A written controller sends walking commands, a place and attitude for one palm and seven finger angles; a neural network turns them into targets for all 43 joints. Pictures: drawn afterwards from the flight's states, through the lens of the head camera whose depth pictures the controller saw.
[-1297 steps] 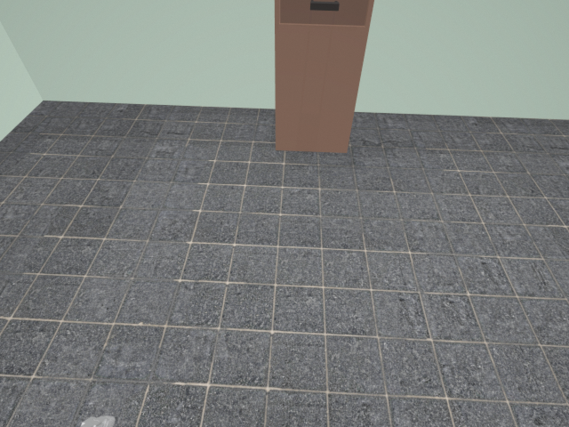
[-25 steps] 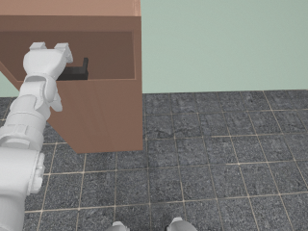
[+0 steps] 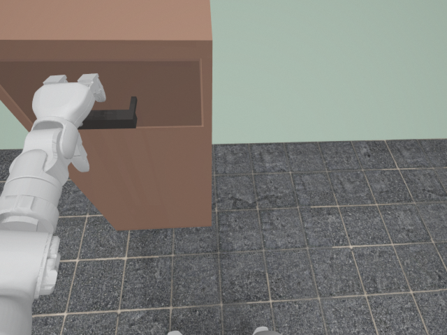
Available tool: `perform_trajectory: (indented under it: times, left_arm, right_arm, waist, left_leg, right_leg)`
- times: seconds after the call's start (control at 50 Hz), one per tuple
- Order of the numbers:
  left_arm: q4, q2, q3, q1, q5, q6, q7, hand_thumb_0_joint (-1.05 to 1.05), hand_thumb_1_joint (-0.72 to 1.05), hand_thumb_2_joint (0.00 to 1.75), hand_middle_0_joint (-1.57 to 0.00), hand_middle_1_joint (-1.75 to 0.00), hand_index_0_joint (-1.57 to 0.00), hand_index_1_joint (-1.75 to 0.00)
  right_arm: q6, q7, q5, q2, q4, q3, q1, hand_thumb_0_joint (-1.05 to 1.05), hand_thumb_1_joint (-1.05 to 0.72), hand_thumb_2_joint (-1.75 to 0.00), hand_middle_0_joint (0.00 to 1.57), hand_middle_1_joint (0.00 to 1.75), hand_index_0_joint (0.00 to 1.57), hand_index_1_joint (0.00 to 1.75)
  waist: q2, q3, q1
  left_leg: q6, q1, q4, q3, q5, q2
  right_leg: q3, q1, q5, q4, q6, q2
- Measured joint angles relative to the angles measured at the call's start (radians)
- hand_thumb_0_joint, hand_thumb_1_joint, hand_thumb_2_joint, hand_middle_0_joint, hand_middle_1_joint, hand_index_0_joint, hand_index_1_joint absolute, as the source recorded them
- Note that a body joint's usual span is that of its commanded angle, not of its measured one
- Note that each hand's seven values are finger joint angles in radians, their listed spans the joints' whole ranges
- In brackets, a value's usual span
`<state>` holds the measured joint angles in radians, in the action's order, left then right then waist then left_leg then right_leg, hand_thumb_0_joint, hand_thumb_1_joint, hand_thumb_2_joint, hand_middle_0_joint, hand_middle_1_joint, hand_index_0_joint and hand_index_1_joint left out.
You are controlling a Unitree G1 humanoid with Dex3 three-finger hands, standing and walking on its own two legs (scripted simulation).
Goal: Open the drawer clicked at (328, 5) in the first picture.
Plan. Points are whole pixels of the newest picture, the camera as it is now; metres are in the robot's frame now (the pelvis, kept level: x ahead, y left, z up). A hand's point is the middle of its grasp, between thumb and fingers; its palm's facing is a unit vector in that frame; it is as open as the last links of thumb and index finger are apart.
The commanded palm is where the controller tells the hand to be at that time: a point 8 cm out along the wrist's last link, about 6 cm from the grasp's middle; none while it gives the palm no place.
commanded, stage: lift the fingers back up to retry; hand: left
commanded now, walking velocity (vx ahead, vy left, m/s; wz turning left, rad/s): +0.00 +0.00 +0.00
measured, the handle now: (106, 110) +0.54 +0.21 +0.05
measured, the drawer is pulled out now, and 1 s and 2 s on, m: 0.00 0.00 0.00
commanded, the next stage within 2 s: re-aim the fingers above the handle in 0.44 s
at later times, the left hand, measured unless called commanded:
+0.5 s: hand (72, 114) +0.47 +0.24 +0.11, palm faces -0.06 -0.03 -1.00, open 13.8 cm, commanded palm +0.46 +0.24 +0.17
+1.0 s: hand (80, 108) +0.49 +0.23 +0.11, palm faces -0.04 -0.04 -1.00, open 13.8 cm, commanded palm +0.46 +0.24 +0.17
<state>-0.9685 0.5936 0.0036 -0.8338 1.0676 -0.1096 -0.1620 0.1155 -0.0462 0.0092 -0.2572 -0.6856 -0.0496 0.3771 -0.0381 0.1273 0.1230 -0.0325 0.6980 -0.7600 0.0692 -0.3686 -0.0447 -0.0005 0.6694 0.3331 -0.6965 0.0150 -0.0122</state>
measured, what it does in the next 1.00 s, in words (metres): stands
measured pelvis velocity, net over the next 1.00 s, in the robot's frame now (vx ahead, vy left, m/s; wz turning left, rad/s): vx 0.01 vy -0.01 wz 0.01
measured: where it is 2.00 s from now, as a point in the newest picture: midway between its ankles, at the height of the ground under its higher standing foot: outside the picture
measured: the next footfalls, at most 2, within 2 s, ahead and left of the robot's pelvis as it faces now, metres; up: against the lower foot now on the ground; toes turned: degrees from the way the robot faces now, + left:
none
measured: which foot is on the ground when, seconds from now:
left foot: down 0.00-1.00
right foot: down 0.00-1.00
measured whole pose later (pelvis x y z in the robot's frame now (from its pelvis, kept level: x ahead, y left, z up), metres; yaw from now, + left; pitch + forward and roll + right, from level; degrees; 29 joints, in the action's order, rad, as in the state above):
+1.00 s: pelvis +0.01 -0.01 +0.01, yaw +1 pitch +14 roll -1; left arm -0.88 0.59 -0.01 -0.82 1.03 -0.14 -0.07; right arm 0.14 -0.04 0.02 -0.27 -0.70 -0.06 0.36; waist -0.04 0.11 0.10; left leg -0.02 0.57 -0.66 0.06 -0.34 -0.04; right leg -0.01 0.55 0.32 -0.62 0.00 -0.01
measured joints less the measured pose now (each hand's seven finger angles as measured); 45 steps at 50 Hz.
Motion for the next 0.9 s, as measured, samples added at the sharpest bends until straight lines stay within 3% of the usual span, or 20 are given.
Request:
perform_trajectory:
  times: [0.16, 0.36, 0.46, 0.56, 0.72, 0.82, 0.9]
  left_arm:
    - [0.057, -0.016, -0.038, 0.002, -0.027, 0.018, 0.026, -0.01, -0.49, 0.30, -0.31, -1.21, -0.32, -1.20]
    - [0.102, -0.035, -0.056, -0.001, -0.054, 0.042, 0.101, -0.01, -0.49, 0.30, -0.32, -1.20, -0.32, -1.20]
    - [0.104, -0.034, -0.056, 0.024, -0.050, 0.025, 0.124, 0.00, -0.49, 0.30, -0.32, -1.20, -0.32, -1.20]
    - [0.111, -0.029, -0.052, 0.034, -0.048, -0.019, 0.109, 0.00, -0.49, 0.30, -0.32, -1.20, -0.32, -1.20]
    - [0.064, -0.018, -0.049, -0.016, -0.036, -0.004, 0.058, 0.00, -0.49, 0.30, -0.32, -1.20, -0.32, -1.20]
    - [0.032, -0.002, -0.042, -0.032, -0.038, 0.020, 0.081, -0.01, -0.49, 0.30, -0.32, -1.20, -0.32, -1.20]
    - [0.043, 0.002, -0.035, -0.018, -0.042, 0.002, 0.105, -0.01, -0.49, 0.30, -0.32, -1.20, -0.32, -1.20]
  right_arm:
    - [0.007, 0.015, 0.003, 0.003, -0.021, -0.005, -0.015, 0.00, -0.90, -0.90, 0.20, 0.30, 0.20, 0.30]
    - [0.031, 0.027, 0.011, 0.002, 0.004, 0.003, -0.055, 0.00, -0.90, -0.90, 0.20, 0.30, 0.20, 0.30]
    - [0.039, 0.024, 0.014, 0.002, 0.022, 0.009, -0.071, 0.00, -0.90, -0.90, 0.20, 0.30, 0.20, 0.30]
    - [0.029, 0.017, 0.011, 0.001, 0.019, 0.006, -0.078, 0.00, -0.90, -0.90, 0.20, 0.30, 0.20, 0.30]
    - [0.018, 0.017, 0.007, -0.009, -0.010, -0.002, -0.071, 0.00, -0.90, -0.90, 0.20, 0.30, 0.20, 0.30]
    - [0.023, 0.013, 0.009, -0.015, -0.013, -0.003, -0.053, 0.00, -0.90, -0.90, 0.20, 0.30, 0.20, 0.30]
    - [0.027, 0.008, 0.011, -0.017, -0.012, -0.004, -0.035, 0.01, -0.90, -0.90, 0.20, 0.30, 0.20, 0.30]
  waist:
    - [-0.002, 0.001, -0.024]
    - [-0.011, 0.004, -0.044]
    - [-0.010, -0.005, -0.051]
    - [-0.004, -0.019, -0.055]
    - [-0.001, -0.020, -0.044]
    - [-0.002, -0.017, -0.030]
    - [-0.003, -0.017, -0.025]
  left_leg:
    - [0.001, -0.059, 0.033, -0.014, 0.002, 0.010]
    - [0.003, -0.133, 0.081, -0.008, 0.012, 0.015]
    - [0.007, -0.148, 0.094, -0.007, 0.020, 0.015]
    - [0.012, -0.140, 0.090, -0.018, 0.025, 0.015]
    - [0.018, -0.114, 0.082, -0.029, 0.029, 0.012]
    - [0.019, -0.120, 0.093, -0.022, 0.032, 0.008]
    - [0.019, -0.130, 0.101, -0.015, 0.032, 0.005]
  right_leg:
    - [-0.015, -0.069, 0.001, 0.039, 0.001, 0.008]
    - [-0.009, -0.136, -0.004, 0.075, 0.000, 0.011]
    - [-0.008, -0.145, -0.005, 0.077, -0.004, 0.011]
    - [-0.018, -0.139, -0.004, 0.068, -0.010, 0.011]
    - [-0.029, -0.116, -0.004, 0.060, -0.017, 0.008]
    - [-0.022, -0.118, -0.010, 0.070, -0.018, 0.003]
    - [-0.015, -0.125, -0.013, 0.078, -0.017, 0.001]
